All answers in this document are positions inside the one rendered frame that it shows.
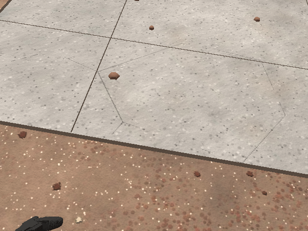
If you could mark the robot left hand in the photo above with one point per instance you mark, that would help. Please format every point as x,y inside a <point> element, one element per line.
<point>41,224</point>

